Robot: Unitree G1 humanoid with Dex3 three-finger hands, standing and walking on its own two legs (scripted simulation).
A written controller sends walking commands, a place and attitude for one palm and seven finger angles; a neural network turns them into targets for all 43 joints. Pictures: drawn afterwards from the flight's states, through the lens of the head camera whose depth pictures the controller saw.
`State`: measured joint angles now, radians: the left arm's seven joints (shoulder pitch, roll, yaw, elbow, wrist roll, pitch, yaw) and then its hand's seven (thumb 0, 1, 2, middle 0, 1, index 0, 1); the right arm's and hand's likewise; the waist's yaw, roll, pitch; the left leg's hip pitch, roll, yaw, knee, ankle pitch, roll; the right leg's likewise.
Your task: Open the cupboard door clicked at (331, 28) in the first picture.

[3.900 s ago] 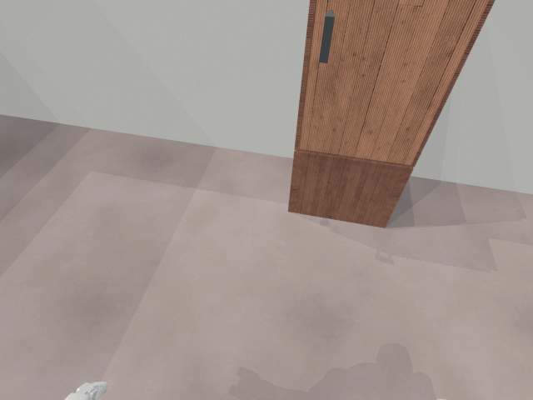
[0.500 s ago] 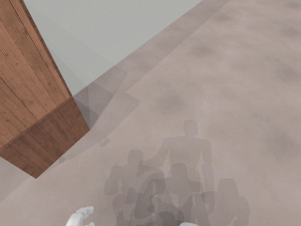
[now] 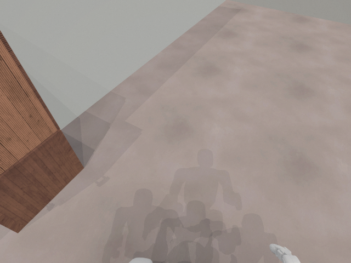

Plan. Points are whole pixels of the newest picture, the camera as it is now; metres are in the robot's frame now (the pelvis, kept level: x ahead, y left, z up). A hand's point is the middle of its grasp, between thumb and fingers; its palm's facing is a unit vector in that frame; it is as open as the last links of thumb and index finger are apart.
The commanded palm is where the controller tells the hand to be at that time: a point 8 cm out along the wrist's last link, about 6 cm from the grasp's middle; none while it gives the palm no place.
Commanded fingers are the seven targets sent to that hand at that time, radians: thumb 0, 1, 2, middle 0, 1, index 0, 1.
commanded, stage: walk to a spot facing it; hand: left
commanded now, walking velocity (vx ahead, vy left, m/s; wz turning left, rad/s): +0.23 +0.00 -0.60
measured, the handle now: out of the picture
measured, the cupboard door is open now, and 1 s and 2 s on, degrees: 0 0 0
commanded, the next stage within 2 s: turn to face it in 0.44 s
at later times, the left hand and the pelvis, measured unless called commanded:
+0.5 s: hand (133, 220) +0.25 +0.16 -0.17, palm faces -0.35 -0.91 -0.21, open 7.3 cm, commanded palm none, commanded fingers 0.00 0.90 0.90 -0.20 -0.30 -0.20 -0.30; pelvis +0.08 +0.00 +0.00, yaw -21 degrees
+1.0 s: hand (169, 200) +0.33 +0.07 -0.18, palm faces -0.22 -0.97 -0.14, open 7.3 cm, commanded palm none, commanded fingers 0.00 0.90 0.90 -0.20 -0.30 -0.20 -0.30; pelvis +0.17 -0.06 -0.02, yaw -13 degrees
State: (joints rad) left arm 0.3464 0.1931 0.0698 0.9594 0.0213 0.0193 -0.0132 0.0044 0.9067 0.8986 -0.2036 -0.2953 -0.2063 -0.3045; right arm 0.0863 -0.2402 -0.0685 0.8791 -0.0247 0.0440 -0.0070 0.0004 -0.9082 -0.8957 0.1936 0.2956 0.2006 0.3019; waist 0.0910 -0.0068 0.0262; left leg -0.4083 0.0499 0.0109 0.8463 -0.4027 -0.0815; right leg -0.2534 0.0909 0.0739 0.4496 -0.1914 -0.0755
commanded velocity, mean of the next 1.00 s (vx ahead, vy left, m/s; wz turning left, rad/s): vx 0.10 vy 0.00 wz -0.01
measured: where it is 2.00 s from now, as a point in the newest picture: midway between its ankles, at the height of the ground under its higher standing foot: outside the picture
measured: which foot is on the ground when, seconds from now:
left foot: up 0.00-0.08, down 0.10-0.60, up 0.62-1.00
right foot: down 0.00-0.10, up 0.12-0.58, down 0.60-1.00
